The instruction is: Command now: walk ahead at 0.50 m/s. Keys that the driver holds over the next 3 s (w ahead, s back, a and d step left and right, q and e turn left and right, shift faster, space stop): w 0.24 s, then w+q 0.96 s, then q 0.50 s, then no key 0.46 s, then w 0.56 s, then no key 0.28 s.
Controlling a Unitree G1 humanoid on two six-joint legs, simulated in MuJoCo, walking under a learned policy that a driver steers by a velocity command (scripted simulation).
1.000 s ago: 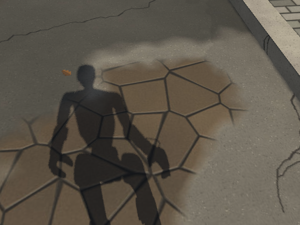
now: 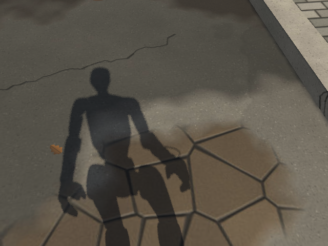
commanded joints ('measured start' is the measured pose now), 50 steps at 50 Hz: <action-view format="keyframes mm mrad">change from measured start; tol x32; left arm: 1 66 46 11 -28 17 16 -14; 15 -378 45 -3 -180 4 12 -20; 21 156 272 74 -67 51 -30 21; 50 -108 113 38 -180 -12 -30 2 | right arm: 1 77 -73 -13 2 6 -28 -3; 21 318 7 10 56 50 -23 -12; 42 -224 -23 -10 -133 -21 51 58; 50 168 -264 -96 -43 -2 55 -6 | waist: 1 10 94 -25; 50 -135 83 -184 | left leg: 1 98 257 -281 -300 109 116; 19 302 217 -165 41 668 67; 23 -335 54 -168 804 -265 19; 37 -362 134 -45 340 186 -33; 46 -20 -46 73 119 -89 117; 49 599 392 -869 -172 -122 356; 50 515 369 -682 -184 -41 319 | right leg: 1 -133 -68 25 -6 64 16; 16 -238 -39 -51 -545 248 30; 20 390 -86 38 -684 175 -52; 22 636 -436 625 -837 22 -169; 27 201 -262 118 -961 166 -52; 38 290 -237 -186 -990 439 -58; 46 448 -268 -287 -459 1029 -26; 48 -158 -96 -279 184 12 72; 50 -444 -40 11 323 -105 81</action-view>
